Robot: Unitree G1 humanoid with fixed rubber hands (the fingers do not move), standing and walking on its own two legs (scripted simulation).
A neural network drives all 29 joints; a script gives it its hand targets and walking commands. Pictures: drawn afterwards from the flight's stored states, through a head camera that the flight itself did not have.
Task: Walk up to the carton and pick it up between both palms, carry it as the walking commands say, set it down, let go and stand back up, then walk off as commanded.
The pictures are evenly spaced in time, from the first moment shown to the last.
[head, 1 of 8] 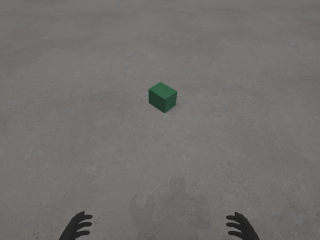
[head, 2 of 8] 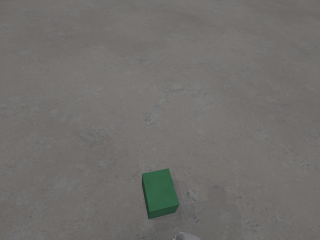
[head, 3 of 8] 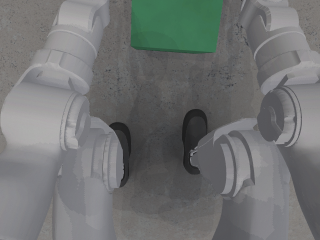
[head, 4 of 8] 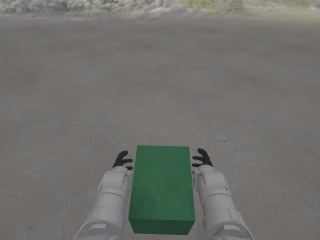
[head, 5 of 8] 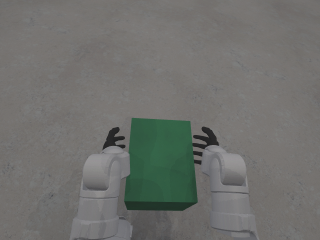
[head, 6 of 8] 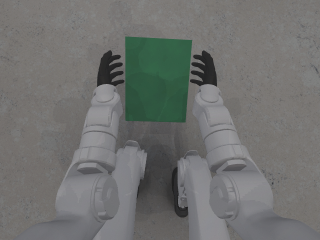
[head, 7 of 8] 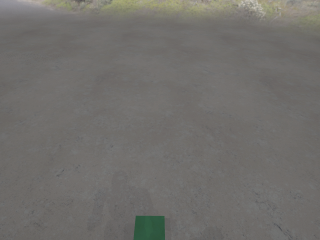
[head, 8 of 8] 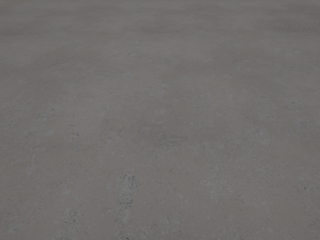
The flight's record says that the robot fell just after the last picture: no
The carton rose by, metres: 0.70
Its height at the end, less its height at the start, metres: +0.00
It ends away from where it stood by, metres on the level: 2.18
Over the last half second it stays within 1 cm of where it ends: yes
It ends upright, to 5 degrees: yes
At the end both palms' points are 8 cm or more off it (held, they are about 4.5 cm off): yes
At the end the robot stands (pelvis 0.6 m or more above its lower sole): yes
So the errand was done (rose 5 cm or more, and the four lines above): yes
